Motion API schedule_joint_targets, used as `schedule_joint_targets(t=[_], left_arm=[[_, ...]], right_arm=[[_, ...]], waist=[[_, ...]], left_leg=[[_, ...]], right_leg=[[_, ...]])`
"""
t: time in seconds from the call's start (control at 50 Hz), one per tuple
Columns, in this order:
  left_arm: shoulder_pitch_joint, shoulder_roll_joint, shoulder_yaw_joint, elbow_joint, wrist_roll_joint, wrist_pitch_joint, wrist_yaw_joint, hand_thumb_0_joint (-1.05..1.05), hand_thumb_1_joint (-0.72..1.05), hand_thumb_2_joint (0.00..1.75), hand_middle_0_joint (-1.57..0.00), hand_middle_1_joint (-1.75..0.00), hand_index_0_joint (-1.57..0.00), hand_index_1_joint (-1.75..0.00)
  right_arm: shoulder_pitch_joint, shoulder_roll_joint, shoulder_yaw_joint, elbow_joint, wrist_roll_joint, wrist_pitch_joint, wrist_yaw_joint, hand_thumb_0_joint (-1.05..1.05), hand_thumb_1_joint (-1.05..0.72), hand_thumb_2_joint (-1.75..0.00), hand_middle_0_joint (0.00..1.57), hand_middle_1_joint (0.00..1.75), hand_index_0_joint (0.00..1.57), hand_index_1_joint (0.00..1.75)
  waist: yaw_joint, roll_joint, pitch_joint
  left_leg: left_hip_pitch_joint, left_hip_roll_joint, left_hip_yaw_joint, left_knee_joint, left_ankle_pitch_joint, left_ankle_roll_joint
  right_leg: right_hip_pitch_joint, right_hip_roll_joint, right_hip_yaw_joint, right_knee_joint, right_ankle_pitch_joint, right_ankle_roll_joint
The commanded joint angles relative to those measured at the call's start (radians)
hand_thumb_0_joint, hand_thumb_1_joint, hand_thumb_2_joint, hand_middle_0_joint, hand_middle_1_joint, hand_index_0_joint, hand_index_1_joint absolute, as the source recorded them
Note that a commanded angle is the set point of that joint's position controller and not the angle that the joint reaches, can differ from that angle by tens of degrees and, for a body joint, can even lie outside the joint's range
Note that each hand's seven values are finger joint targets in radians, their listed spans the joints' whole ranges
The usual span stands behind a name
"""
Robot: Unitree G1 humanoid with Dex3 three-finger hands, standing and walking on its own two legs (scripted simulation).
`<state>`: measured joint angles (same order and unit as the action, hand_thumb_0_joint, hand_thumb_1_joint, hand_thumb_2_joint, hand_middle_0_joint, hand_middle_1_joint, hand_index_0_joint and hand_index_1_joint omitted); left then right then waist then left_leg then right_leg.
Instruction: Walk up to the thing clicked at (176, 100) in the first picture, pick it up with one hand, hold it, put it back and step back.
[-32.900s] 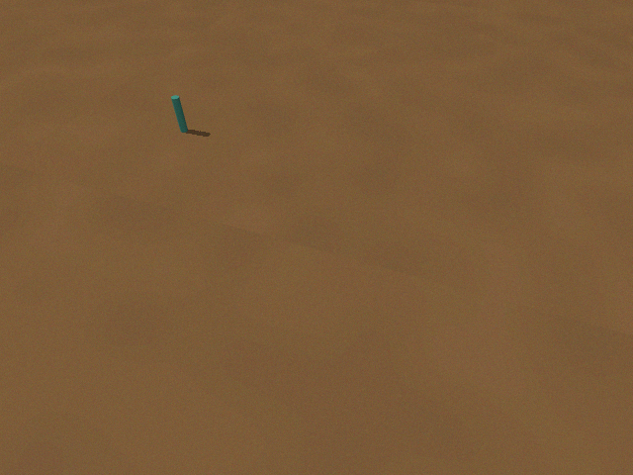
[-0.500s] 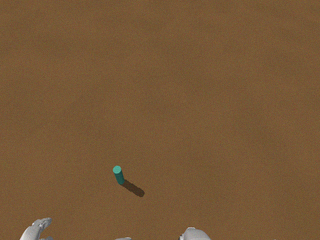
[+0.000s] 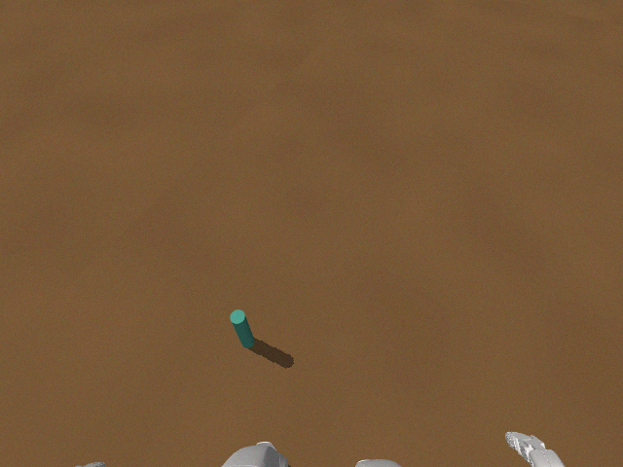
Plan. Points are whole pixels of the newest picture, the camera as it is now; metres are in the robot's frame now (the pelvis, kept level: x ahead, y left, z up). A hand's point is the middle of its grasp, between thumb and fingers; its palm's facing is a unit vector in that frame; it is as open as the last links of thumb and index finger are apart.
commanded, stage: step back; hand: left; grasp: from the side
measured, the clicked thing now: (243, 330) +0.53 +0.21 -0.65
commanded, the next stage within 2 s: none
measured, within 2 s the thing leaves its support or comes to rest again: neither
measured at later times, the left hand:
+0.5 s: hand out of the picture -0.03 +0.28 -0.14, palm faces +0.04 -0.94 -0.33, open 7.4 cm
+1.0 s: hand out of the picture -0.18 +0.23 -0.12, palm faces +0.00 -0.90 -0.43, open 7.4 cm
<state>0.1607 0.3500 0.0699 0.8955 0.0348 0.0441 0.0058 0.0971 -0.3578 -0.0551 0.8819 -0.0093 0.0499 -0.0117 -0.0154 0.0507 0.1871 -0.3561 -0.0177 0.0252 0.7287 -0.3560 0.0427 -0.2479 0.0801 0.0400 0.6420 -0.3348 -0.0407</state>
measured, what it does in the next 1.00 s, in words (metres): walks backwards: left foot, then right foot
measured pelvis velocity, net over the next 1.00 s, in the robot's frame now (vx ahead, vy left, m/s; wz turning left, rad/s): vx -0.29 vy -0.04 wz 0.02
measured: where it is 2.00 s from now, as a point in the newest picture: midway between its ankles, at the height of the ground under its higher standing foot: outside the picture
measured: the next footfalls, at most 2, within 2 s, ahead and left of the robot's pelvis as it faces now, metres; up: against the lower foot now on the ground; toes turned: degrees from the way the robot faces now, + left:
left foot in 0.30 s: -0.07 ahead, +0.13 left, +0.00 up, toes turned +0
right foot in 0.72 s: -0.20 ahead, -0.15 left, +0.00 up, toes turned +1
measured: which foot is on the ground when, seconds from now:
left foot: up 0.00-0.28, down 0.30-0.76, up 0.78-1.00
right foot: down 0.00-0.34, up 0.36-0.70, down 0.72-1.00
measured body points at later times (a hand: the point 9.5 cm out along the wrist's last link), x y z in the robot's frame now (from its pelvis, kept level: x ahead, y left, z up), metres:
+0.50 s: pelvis -0.13 +0.01 +0.02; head -0.08 +0.05 +0.46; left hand -0.04 +0.33 -0.12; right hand -0.04 -0.29 -0.09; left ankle -0.11 +0.13 -0.72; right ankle -0.14 -0.14 -0.62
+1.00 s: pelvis -0.29 -0.04 +0.01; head -0.24 -0.06 +0.45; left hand -0.18 +0.28 -0.09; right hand -0.22 -0.36 -0.12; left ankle -0.33 +0.10 -0.67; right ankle -0.24 -0.15 -0.72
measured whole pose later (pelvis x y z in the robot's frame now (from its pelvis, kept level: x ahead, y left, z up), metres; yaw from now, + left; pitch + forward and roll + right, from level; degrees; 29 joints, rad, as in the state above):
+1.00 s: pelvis -0.29 -0.04 +0.01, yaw +1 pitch -1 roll +1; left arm 0.16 0.35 0.08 0.78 0.05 0.06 0.01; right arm 0.22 -0.41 -0.05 0.86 -0.01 0.04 -0.03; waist 0.00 0.02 0.14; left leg -0.38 -0.08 -0.10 0.99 -0.50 -0.02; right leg -0.36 -0.01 0.02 0.62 -0.25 -0.01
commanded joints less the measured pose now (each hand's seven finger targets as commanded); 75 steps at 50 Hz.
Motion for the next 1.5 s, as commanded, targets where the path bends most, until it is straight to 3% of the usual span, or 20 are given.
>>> schedule_joint_targets(t=[0.0, 0.06, 0.2, 0.28, 0.34, 0.42, 0.56, 0.7, 0.74, 0.76, 0.84, 1.0, 1.06, 1.1, 1.2, 1.3, 1.4, 1.44, 1.46, 1.48], left_arm=[[-0.047, 0.284, 0.074, -0.144, -0.001, -0.041, 0.018, 0.00, 0.90, 0.90, -0.20, -0.30, -0.20, -0.30], [-0.081, 0.231, 0.069, -0.166, -0.004, -0.039, 0.027, 0.00, 0.90, 0.90, -0.20, -0.30, -0.20, -0.30], [0.029, 0.230, 0.070, -0.192, 0.006, -0.015, 0.026, 0.00, 0.90, 0.90, -0.20, -0.30, -0.20, -0.30], [-0.015, 0.240, 0.060, -0.219, -0.013, 0.011, 0.012, 0.00, 0.90, 0.90, -0.20, -0.30, -0.20, -0.30], [-0.096, 0.226, 0.076, -0.233, 0.000, 0.010, 0.028, 0.00, 0.90, 0.90, -0.20, -0.30, -0.20, -0.30], [0.047, 0.216, 0.080, -0.159, -0.024, 0.012, 0.010, 0.00, 0.90, 0.90, -0.20, -0.30, -0.20, -0.30], [0.029, 0.195, 0.067, -0.179, -0.009, -0.005, 0.010, 0.00, 0.90, 0.90, -0.20, -0.30, -0.20, -0.30], [0.203, 0.211, 0.078, -0.073, 0.001, -0.019, -0.004, 0.00, 0.90, 0.90, -0.20, -0.30, -0.20, -0.30], [0.114, 0.365, 0.116, -0.127, 0.014, -0.021, -0.011, 0.00, 0.90, 0.90, -0.20, -0.30, -0.20, -0.30], [0.034, 0.430, 0.122, -0.167, 0.021, -0.017, -0.006, 0.00, 0.90, 0.90, -0.20, -0.30, -0.20, -0.30], [-0.125, 0.260, 0.086, -0.201, 0.011, -0.024, 0.011, 0.00, 0.90, 0.90, -0.20, -0.30, -0.20, -0.30], [0.014, 0.239, 0.075, -0.206, 0.004, -0.002, 0.028, 0.00, 0.90, 0.90, -0.20, -0.30, -0.20, -0.30], [0.001, 0.209, 0.051, -0.232, -0.015, 0.020, 0.014, 0.00, 0.90, 0.90, -0.20, -0.30, -0.20, -0.30], [-0.083, 0.219, 0.064, -0.245, -0.016, 0.019, 0.028, 0.00, 0.90, 0.90, -0.20, -0.30, -0.20, -0.30], [0.038, 0.231, 0.070, -0.161, -0.023, 0.020, 0.012, 0.00, 0.90, 0.90, -0.20, -0.30, -0.20, -0.30], [0.005, 0.197, 0.048, -0.167, -0.014, -0.009, 0.010, 0.00, 0.90, 0.90, -0.20, -0.30, -0.20, -0.30], [0.146, 0.211, 0.054, -0.048, -0.003, -0.040, 0.015, 0.00, 0.90, 0.90, -0.20, -0.30, -0.20, -0.30], [0.119, 0.364, 0.095, -0.078, 0.014, -0.046, 0.012, 0.00, 0.90, 0.90, -0.20, -0.30, -0.20, -0.30], [0.049, 0.440, 0.105, -0.109, 0.022, -0.044, 0.018, 0.00, 0.90, 0.90, -0.20, -0.30, -0.20, -0.30], [-0.025, 0.408, 0.102, -0.121, 0.010, -0.049, 0.022, 0.00, 0.90, 0.90, -0.20, -0.30, -0.20, -0.30]], right_arm=[[0.033, -0.216, -0.057, -0.062, 0.003, -0.016, -0.017, 0.00, -0.90, -0.90, 0.20, 0.30, 0.20, 0.30], [0.074, -0.205, -0.044, -0.043, 0.014, -0.020, -0.015, 0.00, -0.90, -0.90, 0.20, 0.30, 0.20, 0.30], [0.079, -0.179, -0.028, -0.090, 0.007, -0.038, -0.026, 0.00, -0.90, -0.90, 0.20, 0.30, 0.20, 0.30], [0.153, -0.199, -0.053, -0.056, -0.016, -0.047, -0.021, 0.00, -0.90, -0.90, 0.20, 0.30, 0.20, 0.30], [0.078, -0.405, -0.100, -0.098, -0.029, -0.050, -0.010, 0.00, -0.90, -0.90, 0.20, 0.30, 0.20, 0.30], [-0.062, -0.251, -0.057, -0.125, -0.032, -0.064, -0.024, 0.00, -0.90, -0.90, 0.20, 0.30, 0.20, 0.30], [0.091, -0.254, -0.072, -0.127, -0.017, -0.059, -0.027, 0.00, -0.90, -0.90, 0.20, 0.30, 0.20, 0.30], [-0.005, -0.280, -0.070, -0.171, -0.007, -0.020, -0.015, 0.00, -0.90, -0.90, 0.20, 0.30, 0.20, 0.30], [0.003, -0.188, -0.052, -0.192, 0.004, -0.019, -0.022, 0.00, -0.90, -0.90, 0.20, 0.30, 0.20, 0.30], [-0.024, -0.238, -0.072, -0.180, -0.003, -0.014, -0.039, 0.00, -0.90, -0.90, 0.20, 0.30, 0.20, 0.30], [0.118, -0.216, -0.054, -0.096, 0.013, -0.023, -0.026, 0.00, -0.90, -0.90, 0.20, 0.30, 0.20, 0.30], [0.142, -0.186, -0.038, -0.104, -0.013, -0.055, -0.030, 0.00, -0.90, -0.90, 0.20, 0.30, 0.20, 0.30], [0.198, -0.257, -0.069, -0.074, -0.030, -0.057, -0.027, 0.00, -0.90, -0.90, 0.20, 0.30, 0.20, 0.30], [0.135, -0.427, -0.097, -0.112, -0.036, -0.052, -0.019, 0.00, -0.90, -0.90, 0.20, 0.30, 0.20, 0.30], [0.001, -0.257, -0.052, -0.133, -0.032, -0.060, -0.032, 0.00, -0.90, -0.90, 0.20, 0.30, 0.20, 0.30], [0.079, -0.259, -0.060, -0.130, -0.031, -0.037, -0.023, 0.00, -0.90, -0.90, 0.20, 0.30, 0.20, 0.30], [0.031, -0.276, -0.056, -0.132, -0.013, 0.001, -0.007, 0.00, -0.90, -0.90, 0.20, 0.30, 0.20, 0.30], [0.028, -0.172, -0.025, -0.169, -0.008, -0.005, -0.008, 0.00, -0.90, -0.90, 0.20, 0.30, 0.20, 0.30], [-0.033, -0.221, -0.052, -0.166, -0.012, -0.002, -0.027, 0.00, -0.90, -0.90, 0.20, 0.30, 0.20, 0.30], [-0.015, -0.260, -0.070, -0.146, -0.006, -0.003, -0.025, 0.00, -0.90, -0.90, 0.20, 0.30, 0.20, 0.30]], waist=[[0.028, -0.235, -0.112], [0.014, -0.145, -0.159], [0.062, -0.247, -0.287], [0.010, -0.208, -0.284], [-0.052, 0.195, -0.193], [0.084, 0.056, -0.147], [-0.015, 0.115, -0.229], [0.054, 0.115, -0.289], [0.050, -0.289, -0.191], [0.087, -0.371, -0.132], [-0.025, -0.221, -0.124], [0.056, -0.265, -0.267], [0.035, -0.078, -0.289], [-0.025, 0.203, -0.237], [0.071, 0.056, -0.186], [0.000, 0.146, -0.225], [0.044, 0.127, -0.326], [0.043, -0.257, -0.228], [0.105, -0.302, -0.182], [0.059, -0.261, -0.123]], left_leg=[[-0.017, -0.076, -0.175, 0.431, -0.243, -0.053], [-0.055, -0.129, -0.185, 0.493, -0.170, -0.055], [-0.070, -0.024, -0.077, 0.008, -0.171, -0.068], [0.171, 0.002, -0.063, -0.343, 0.193, -0.030], [0.052, 0.471, -0.602, -0.444, 0.313, 0.262], [0.105, 0.233, -0.230, -0.350, 0.468, 0.131], [0.362, 0.269, -0.227, -0.253, 0.577, 0.212], [0.054, 0.197, -0.177, -0.138, 0.260, 0.089], [-0.234, -0.082, -0.087, 0.165, -0.184, -0.034], [-0.112, -0.061, -0.156, 0.403, -0.275, -0.053], [-0.118, -0.114, -0.181, 0.500, -0.081, -0.044], [-0.065, -0.003, -0.052, -0.122, -0.092, -0.042], [0.207, 0.114, -0.229, -0.350, 0.282, 0.015], [0.068, 0.457, -0.615, -0.398, 0.430, 0.278], [0.083, 0.245, -0.226, -0.300, 0.531, 0.168], [0.271, 0.253, -0.221, -0.219, 0.566, 0.208], [0.121, 0.179, -0.157, -0.077, 0.328, 0.103], [-0.276, -0.060, -0.105, 0.154, -0.192, -0.017], [-0.164, -0.036, -0.206, 0.345, -0.266, -0.049], [-0.109, 0.001, -0.253, 0.432, -0.216, -0.047]], right_leg=[[-0.120, -0.431, 0.484, -0.304, 0.445, -0.285], [-0.022, -0.297, 0.247, -0.231, 0.574, -0.195], [0.298, -0.279, 0.208, -0.128, 0.632, -0.168], [0.086, -0.217, 0.175, -0.043, 0.392, -0.072], [-0.211, 0.031, 0.144, 0.440, -0.334, 0.040], [-0.264, 0.056, 0.196, 0.651, -0.117, 0.023], [-0.272, -0.004, 0.110, 0.378, -0.175, 0.093], [0.136, -0.053, -0.016, -0.225, 0.106, 0.014], [0.041, -0.357, 0.438, -0.328, -0.017, -0.134], [-0.242, -0.504, 0.585, -0.412, -0.049, -0.267], [-0.140, -0.257, 0.157, -0.251, 0.233, -0.130], [0.253, -0.313, 0.172, -0.041, 0.587, -0.151], [-0.052, -0.197, 0.106, 0.108, 0.269, -0.041], [-0.213, -0.019, 0.086, 0.466, -0.330, 0.033], [-0.235, 0.032, 0.139, 0.671, -0.150, 0.030], [-0.202, -0.051, 0.052, 0.254, -0.201, 0.077], [0.120, -0.051, -0.048, -0.272, 0.094, 0.028], [0.124, -0.343, 0.441, -0.298, -0.015, -0.082], [-0.152, -0.522, 0.598, -0.363, -0.006, -0.255], [-0.263, -0.524, 0.561, -0.376, -0.040, -0.253]])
